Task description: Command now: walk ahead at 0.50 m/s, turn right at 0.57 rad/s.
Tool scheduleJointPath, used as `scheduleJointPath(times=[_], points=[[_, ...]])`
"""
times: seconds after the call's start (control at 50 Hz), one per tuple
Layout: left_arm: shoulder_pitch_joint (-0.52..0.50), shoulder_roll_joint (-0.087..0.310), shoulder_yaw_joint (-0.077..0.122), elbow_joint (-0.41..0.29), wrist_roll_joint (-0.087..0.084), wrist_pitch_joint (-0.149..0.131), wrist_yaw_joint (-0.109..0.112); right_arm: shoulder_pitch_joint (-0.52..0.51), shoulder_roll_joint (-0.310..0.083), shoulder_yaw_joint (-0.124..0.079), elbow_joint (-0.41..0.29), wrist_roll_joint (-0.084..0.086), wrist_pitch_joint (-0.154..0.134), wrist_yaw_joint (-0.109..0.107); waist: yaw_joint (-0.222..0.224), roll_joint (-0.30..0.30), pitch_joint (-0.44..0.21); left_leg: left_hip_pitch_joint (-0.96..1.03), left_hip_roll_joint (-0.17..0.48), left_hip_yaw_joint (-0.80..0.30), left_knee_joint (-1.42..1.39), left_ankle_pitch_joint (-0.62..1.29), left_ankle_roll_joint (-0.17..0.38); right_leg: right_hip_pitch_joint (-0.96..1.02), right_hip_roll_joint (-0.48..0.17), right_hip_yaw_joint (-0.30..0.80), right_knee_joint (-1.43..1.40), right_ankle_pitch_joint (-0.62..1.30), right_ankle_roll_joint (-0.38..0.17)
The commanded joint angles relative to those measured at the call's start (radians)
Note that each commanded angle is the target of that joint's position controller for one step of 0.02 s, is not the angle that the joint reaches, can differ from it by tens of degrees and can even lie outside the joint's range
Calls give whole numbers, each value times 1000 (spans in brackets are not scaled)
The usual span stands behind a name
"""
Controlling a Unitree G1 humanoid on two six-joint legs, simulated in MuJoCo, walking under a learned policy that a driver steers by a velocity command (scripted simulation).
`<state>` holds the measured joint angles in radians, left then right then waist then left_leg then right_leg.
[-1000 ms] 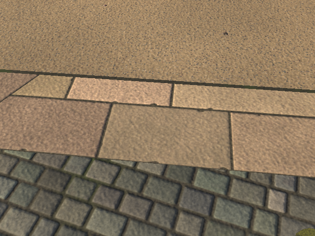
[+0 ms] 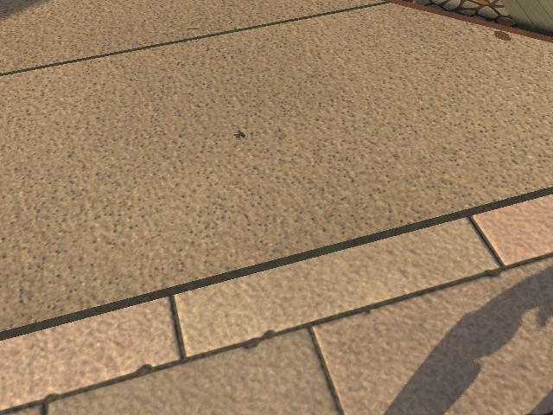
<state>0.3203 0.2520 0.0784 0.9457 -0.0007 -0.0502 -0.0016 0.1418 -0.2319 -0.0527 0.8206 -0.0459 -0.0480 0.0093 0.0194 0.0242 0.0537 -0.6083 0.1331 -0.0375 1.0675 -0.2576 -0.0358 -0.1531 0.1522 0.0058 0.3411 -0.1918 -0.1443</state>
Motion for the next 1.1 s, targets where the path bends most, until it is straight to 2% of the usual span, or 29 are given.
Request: scheduleJointPath(times=[0.02,0.14,0.2,0.24,0.28,0.3,0.32,0.34,0.36,0.38,0.4,0.42,0.44,0.48,0.5,0.54,0.64,0.72,0.76,0.78,0.8,0.82,0.84,0.86,0.88,0.9,0.94,1.0,1.1], points=[[50,141,26,-59,-2,-19,2,-14,-71,-12,-65,-1,16,7,-3,-54,-19,-60,-20,49,-103,108,-27,17,-250,242,-133,400,-114],[161,122,14,-46,6,-18,9,-191,-63,7,-131,7,8,19,72,-88,-10,-98,-59,64,-353,255,3,175,-259,243,-111,460,-69],[184,131,9,-39,16,-21,19,-245,-71,13,-161,14,-5,24,84,-97,5,-57,-86,75,-455,246,42,239,-294,256,-89,527,-65],[143,153,10,-46,20,-26,25,-177,-95,6,-151,17,-14,21,34,-107,-2,69,-112,73,-522,188,81,236,-311,246,-44,646,-36],[110,176,13,-47,25,-32,21,27,-138,-14,-87,22,-24,2,-58,-99,-95,320,-175,96,-577,125,120,225,-280,211,164,868,-6],[99,169,10,-51,21,-36,15,177,-164,-25,-49,13,-34,-11,-130,-65,-180,537,-120,50,-612,154,150,126,-238,176,361,754,9],[150,89,-11,-86,-1,-40,8,310,-250,-44,-42,-14,-39,-25,-142,75,-325,800,131,-269,-619,30,220,-96,-150,123,674,380,37],[256,80,-7,-69,-23,-36,9,306,-285,-59,-16,0,-23,-14,-83,289,-388,887,302,-694,-756,183,350,-310,15,70,942,-307,71],[206,128,-2,-59,14,-28,17,195,-204,-41,-40,28,-16,-2,-44,94,-230,749,265,-627,-764,241,349,-385,-56,125,1011,-266,67],[118,111,-7,-72,26,-27,13,121,-135,-22,-48,39,-20,3,-34,-2,-120,627,223,-455,-752,407,340,-390,-96,110,981,-210,78],[77,90,-12,-86,30,-26,10,100,-95,-9,-39,35,-25,5,-15,-27,-73,549,166,-336,-757,604,313,-374,-135,83,921,-186,86],[1,93,-10,-112,44,-15,5,120,-70,4,-15,46,-30,6,-21,-28,-48,488,77,-235,-778,730,255,-335,-160,63,842,-167,93],[66,67,-17,-108,43,-5,0,126,-95,1,1,44,-37,3,16,72,-78,486,87,-212,-760,886,281,-302,-157,57,813,-167,111],[61,62,-22,-109,43,8,2,149,-119,-7,16,46,-45,4,20,74,-99,474,67,-172,-749,1017,296,-293,-151,42,769,-170,142],[49,59,-24,-113,38,12,4,140,-137,-12,13,42,-40,3,31,50,-115,469,48,-155,-749,990,290,-295,-151,30,726,-162,157],[-12,57,-30,-138,34,21,7,167,-167,-20,18,39,-26,-3,18,47,-120,458,33,-145,-743,992,286,-311,-147,12,632,-132,178],[-145,63,-38,-185,21,46,19,203,-180,-34,7,37,10,-7,-19,75,-129,417,13,-199,-727,747,248,-282,-139,14,505,-42,180],[-195,76,-41,-210,10,45,34,206,-193,-49,-11,28,40,-12,-39,97,-98,425,15,-296,-681,602,244,-260,-121,36,397,-104,170],[-164,81,-40,-210,3,36,41,174,-199,-56,-29,28,54,-16,-24,106,-85,417,5,-355,-644,533,222,-192,-111,46,270,-123,156],[-122,79,-40,-203,4,27,45,142,-198,-58,-41,35,61,-18,5,100,-77,389,-19,-370,-613,463,192,-116,-111,43,137,-63,147],[-84,99,-35,-198,13,16,52,126,-179,-54,-56,43,65,-20,18,70,-79,328,-58,-369,-561,337,147,-15,-164,85,13,20,131],[-67,173,-22,-211,30,10,63,172,-103,-36,-77,50,63,-21,-12,-118,-128,249,-140,-251,-376,42,95,94,-401,274,-45,147,77],[-115,251,-6,-227,23,27,58,241,-93,-36,-90,54,71,-30,-53,-305,-126,92,-312,-46,-204,-413,66,107,-590,502,-61,419,-71],[-86,197,-10,-229,11,36,53,249,-168,-51,-69,19,80,-32,-39,-202,-145,94,-231,-27,-5,-413,54,77,-601,489,-47,461,-139],[-117,128,-29,-240,10,37,52,214,-185,-61,-56,18,86,-26,-49,-111,-108,100,-206,-44,53,-337,47,31,-532,380,-42,432,-124],[-168,100,-37,-251,15,41,51,200,-174,-62,-53,21,95,-19,-67,-87,-72,109,-186,-40,76,-276,31,-11,-465,270,-49,393,-86],[-187,110,-35,-262,25,41,56,189,-163,-59,-59,23,112,1,-66,-159,-76,104,-184,-13,113,-199,3,-4,-390,146,-40,438,-52],[-133,125,-26,-254,28,40,50,140,-155,-53,-86,36,125,17,-38,-161,-100,92,-183,4,70,-166,-19,48,-394,91,-29,442,-63],[-98,160,-8,-246,32,44,39,58,-133,-35,-132,34,136,33,-4,-180,-95,152,-143,39,-135,-182,-12,52,-434,54,-32,291,-72]])
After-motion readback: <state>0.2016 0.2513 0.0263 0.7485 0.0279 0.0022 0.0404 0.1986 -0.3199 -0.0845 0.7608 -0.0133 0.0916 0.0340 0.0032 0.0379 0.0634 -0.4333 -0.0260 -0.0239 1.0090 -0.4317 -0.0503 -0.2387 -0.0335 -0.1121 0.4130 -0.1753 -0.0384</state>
